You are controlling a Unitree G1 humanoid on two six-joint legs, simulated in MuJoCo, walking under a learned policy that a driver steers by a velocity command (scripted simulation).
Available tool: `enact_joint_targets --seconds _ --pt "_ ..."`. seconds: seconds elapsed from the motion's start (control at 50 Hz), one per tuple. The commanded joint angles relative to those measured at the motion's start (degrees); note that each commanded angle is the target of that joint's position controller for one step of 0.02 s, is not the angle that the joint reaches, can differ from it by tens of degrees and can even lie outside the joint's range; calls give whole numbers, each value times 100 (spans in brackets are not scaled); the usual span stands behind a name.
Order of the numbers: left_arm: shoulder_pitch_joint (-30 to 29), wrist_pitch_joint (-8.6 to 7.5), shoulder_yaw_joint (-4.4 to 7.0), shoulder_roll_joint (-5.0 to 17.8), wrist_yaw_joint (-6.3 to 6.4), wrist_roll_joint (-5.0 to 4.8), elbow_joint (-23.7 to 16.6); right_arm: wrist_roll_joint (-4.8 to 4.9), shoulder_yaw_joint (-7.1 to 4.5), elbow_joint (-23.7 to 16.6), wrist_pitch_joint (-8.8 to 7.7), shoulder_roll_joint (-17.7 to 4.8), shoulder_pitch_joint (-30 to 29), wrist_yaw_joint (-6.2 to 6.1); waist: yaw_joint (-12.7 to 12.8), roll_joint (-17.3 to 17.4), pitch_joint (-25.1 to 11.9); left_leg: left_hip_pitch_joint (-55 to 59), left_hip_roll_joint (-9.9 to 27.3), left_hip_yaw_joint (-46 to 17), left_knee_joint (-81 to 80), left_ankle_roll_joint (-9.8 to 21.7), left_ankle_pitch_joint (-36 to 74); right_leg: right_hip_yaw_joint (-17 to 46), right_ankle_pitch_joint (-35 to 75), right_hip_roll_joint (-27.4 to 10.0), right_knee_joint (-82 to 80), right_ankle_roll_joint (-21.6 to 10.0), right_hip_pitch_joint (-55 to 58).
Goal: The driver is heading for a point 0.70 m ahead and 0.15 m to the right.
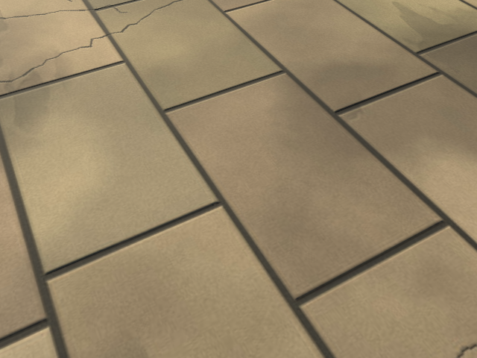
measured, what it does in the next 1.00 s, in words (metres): lifts its left foot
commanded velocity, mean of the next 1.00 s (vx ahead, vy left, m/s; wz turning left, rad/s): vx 0.08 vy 0.00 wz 0.01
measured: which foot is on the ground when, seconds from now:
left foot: down 0.00-0.86, up 0.88-1.00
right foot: down 0.00-1.00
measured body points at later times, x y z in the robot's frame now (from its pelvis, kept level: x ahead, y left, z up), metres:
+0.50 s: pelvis +0.00 +0.00 +0.00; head +0.01 -0.01 +0.45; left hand +0.09 +0.25 -0.13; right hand +0.10 -0.25 -0.13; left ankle -0.01 +0.10 -0.74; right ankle +0.00 -0.13 -0.74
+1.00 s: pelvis +0.08 -0.04 +0.01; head +0.08 -0.05 +0.46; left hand +0.08 +0.21 -0.13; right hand +0.18 -0.30 -0.12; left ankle +0.03 +0.09 -0.64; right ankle +0.00 -0.14 -0.74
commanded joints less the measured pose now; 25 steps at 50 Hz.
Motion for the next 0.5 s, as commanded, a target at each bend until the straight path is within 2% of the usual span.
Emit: enact_joint_targets --seconds 0.02,0.26,0.5 --pt "-121 -74 141 629 26 -2 -317 5 -118 -355 -88 -486 -93 -38 10 48 -255 32 436 -483 -474 232 947 272 930 -230 -371 -253 97" --pt "39 -49 114 613 62 -12 82 15 -100 -46 -96 -519 123 -111 13 -3 -161 70 441 -443 -531 220 988 243 894 -170 -450 -245 97" --pt "220 -18 97 658 104 -25 633 29 -68 447 -89 -566 338 -159 17 10 -53 125 426 -391 -665 214 1003 227 868 -129 -585 -248 118"
Velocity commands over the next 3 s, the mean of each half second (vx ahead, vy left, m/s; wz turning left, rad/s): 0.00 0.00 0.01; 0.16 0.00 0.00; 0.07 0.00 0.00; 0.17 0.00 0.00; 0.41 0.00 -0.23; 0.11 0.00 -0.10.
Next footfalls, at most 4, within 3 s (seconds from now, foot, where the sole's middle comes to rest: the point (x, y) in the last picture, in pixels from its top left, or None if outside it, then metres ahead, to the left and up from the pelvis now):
1.18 left None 0.27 0.08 -0.78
1.46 right None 0.22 -0.17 -0.77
2.36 right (302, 309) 0.67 -0.15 -0.77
2.82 left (234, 270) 0.80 0.05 -0.77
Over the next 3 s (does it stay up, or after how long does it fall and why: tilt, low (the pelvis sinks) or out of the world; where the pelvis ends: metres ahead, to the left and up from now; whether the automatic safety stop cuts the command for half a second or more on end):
stays up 0.69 -0.07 0.00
